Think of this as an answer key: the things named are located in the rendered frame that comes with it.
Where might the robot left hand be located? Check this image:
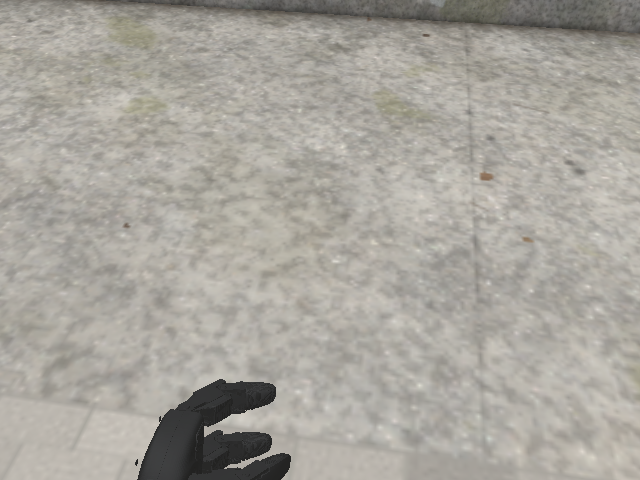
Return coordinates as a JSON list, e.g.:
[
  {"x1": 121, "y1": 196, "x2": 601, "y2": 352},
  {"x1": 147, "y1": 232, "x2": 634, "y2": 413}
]
[{"x1": 135, "y1": 379, "x2": 291, "y2": 480}]

